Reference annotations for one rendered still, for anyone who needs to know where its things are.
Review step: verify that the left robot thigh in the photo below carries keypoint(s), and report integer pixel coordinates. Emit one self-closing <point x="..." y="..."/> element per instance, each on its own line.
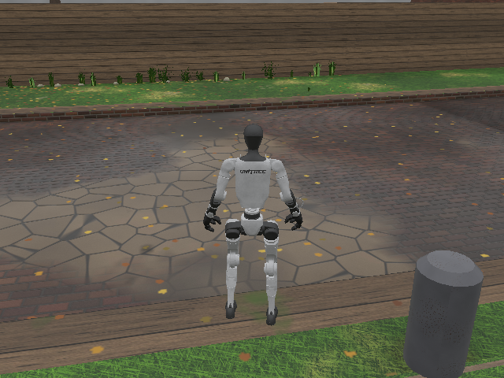
<point x="232" y="232"/>

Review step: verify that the right robot upper arm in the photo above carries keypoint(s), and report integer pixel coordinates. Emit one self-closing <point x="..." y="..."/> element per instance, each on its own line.
<point x="282" y="180"/>

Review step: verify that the robot left foot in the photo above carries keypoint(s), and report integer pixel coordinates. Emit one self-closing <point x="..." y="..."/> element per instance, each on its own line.
<point x="230" y="312"/>

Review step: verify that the left robot upper arm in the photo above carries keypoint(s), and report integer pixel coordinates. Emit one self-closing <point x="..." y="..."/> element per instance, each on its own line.
<point x="227" y="166"/>

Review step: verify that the left robot forearm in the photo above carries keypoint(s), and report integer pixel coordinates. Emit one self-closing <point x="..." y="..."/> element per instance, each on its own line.
<point x="213" y="206"/>

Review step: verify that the robot right hand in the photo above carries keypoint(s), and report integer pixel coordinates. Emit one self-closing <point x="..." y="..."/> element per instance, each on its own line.
<point x="292" y="219"/>

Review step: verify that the right robot forearm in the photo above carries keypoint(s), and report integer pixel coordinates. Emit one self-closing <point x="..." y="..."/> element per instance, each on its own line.
<point x="293" y="206"/>

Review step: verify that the robot left hand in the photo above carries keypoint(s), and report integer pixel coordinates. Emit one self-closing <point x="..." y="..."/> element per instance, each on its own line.
<point x="208" y="220"/>

